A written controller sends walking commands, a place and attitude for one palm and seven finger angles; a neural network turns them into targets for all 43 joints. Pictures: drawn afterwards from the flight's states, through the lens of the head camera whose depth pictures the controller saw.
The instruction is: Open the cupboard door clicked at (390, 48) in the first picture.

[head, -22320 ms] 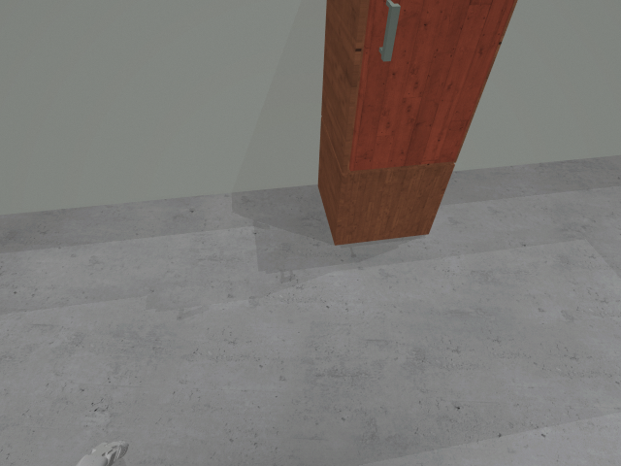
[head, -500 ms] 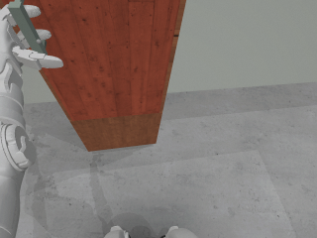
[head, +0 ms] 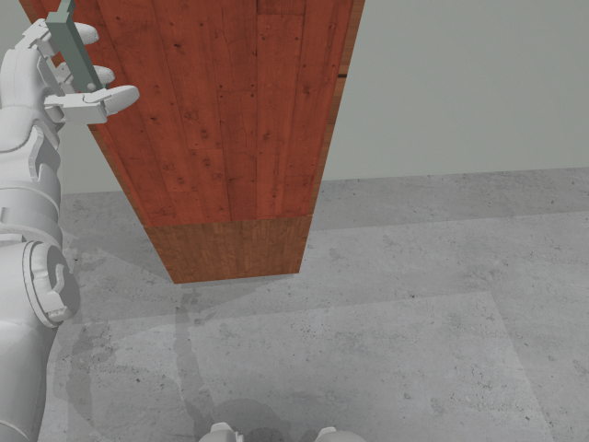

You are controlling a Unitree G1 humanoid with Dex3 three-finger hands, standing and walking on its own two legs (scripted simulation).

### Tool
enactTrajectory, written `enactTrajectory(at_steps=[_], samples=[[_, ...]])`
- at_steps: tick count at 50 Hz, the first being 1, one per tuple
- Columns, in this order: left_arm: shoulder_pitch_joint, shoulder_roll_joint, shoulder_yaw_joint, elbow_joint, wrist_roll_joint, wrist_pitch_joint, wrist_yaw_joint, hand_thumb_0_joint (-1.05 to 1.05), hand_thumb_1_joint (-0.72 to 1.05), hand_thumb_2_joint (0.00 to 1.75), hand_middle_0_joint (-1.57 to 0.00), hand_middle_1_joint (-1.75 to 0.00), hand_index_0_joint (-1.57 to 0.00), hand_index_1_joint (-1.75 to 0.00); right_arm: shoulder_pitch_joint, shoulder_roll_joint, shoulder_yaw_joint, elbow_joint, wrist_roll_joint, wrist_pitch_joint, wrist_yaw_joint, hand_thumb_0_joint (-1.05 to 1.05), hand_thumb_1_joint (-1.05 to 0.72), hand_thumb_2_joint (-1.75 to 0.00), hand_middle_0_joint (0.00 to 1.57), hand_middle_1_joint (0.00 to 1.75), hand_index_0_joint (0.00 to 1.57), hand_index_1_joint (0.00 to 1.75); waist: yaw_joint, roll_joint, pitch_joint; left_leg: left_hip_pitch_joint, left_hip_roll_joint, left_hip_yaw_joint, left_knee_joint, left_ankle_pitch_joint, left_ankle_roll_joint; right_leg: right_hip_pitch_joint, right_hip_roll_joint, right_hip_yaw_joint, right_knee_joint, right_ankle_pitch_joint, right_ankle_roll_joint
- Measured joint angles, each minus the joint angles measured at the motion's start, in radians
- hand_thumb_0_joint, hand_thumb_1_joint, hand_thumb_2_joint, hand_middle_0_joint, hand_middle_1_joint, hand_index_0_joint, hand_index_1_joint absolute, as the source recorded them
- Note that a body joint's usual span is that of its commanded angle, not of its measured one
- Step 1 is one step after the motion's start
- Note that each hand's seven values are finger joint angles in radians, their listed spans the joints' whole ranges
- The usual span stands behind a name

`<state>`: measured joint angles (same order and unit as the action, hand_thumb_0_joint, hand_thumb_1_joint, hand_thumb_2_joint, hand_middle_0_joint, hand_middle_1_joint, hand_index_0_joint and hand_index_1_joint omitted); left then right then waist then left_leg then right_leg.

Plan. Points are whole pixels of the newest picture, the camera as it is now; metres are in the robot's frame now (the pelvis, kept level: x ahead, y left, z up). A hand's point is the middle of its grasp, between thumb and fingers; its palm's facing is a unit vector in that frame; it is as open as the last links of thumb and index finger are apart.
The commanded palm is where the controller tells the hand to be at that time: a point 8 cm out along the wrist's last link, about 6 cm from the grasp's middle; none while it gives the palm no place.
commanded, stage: close the thumb around the handle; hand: left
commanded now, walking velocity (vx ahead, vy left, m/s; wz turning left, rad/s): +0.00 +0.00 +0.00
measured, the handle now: (85, 59) +0.59 +0.22 +0.15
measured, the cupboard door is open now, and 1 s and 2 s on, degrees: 0 13 46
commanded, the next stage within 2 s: pull the door open along its arc in 0.34 s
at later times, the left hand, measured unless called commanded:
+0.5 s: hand (98, 85) +0.54 +0.19 +0.15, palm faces +0.01 -1.00 +0.01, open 5.5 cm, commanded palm +0.52 +0.24 +0.15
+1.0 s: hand (105, 137) +0.45 +0.17 +0.15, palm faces -0.01 -1.00 +0.03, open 6.0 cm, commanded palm +0.39 +0.23 +0.15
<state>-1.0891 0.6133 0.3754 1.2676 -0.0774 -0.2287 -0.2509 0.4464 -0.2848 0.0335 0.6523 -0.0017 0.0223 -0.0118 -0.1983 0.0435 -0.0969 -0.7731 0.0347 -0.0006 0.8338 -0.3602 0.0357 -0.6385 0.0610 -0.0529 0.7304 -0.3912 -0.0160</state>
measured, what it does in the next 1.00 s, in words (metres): stands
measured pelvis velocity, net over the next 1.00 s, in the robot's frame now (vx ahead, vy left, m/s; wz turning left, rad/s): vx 0.02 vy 0.00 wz -0.04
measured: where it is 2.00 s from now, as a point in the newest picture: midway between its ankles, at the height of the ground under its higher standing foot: outside the picture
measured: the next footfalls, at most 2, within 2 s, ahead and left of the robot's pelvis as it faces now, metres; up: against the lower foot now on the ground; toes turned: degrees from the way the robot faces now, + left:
none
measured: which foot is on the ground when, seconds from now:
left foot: down 0.00-1.00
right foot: down 0.00-1.00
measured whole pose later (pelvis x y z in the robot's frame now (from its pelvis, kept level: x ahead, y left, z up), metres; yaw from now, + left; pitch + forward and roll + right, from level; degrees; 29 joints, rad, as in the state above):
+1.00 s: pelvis +0.02 +0.00 +0.01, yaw -2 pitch +11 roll -2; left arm -0.54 0.36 0.32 0.65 -0.22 -0.09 -0.20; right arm 0.40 -0.27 0.01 0.57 0.05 0.04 0.00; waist -0.09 0.06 -0.15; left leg -0.56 0.03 0.06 0.73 -0.37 0.04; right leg -0.46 0.06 0.01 0.65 -0.39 -0.01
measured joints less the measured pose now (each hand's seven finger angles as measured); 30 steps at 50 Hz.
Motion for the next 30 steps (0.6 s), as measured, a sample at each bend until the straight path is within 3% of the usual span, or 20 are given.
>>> enactTrajectory(at_steps=[13, 30], samples=[[-0.057, 0.045, 0.005, 0.069, 0.023, 0.009, -0.001, 0.0, 0.69, 0.81, -0.38, -1.33, -0.38, -1.33, 0.017, 0.001, 0.013, 0.007, 0.001, -0.007, -0.006, 0.0, -0.9, -0.9, 0.2, 0.3, 0.2, 0.3, -0.019, 0.001, 0.012, -0.026, 0.002, 0.001, 0.009, 0.006, 0.0, -0.029, 0.002, 0.001, 0.014, 0.004, 0.0], [-0.022, 0.044, 0.035, 0.035, 0.017, 0.01, 0.004, 0.01, 0.73, 0.83, -0.36, -1.35, -0.39, -1.35, 0.05, -0.002, 0.008, 0.007, 0.0, -0.003, -0.003, 0.0, -0.9, -0.9, 0.2, 0.3, 0.2, 0.3, -0.029, 0.001, 0.004, -0.022, 0.011, 0.011, 0.0, 0.008, 0.0, -0.029, 0.009, 0.013, 0.003, 0.013, -0.001]])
